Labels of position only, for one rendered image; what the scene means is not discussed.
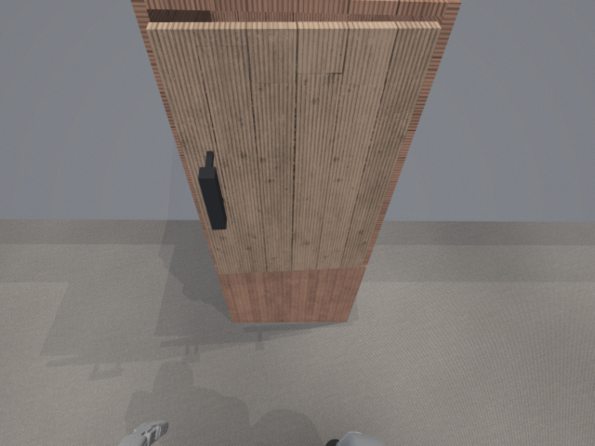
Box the handle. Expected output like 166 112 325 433
198 151 227 230

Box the cupboard door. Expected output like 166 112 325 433
146 21 442 274

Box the right robot shin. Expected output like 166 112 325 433
339 431 362 442

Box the left robot hand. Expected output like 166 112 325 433
118 420 168 446

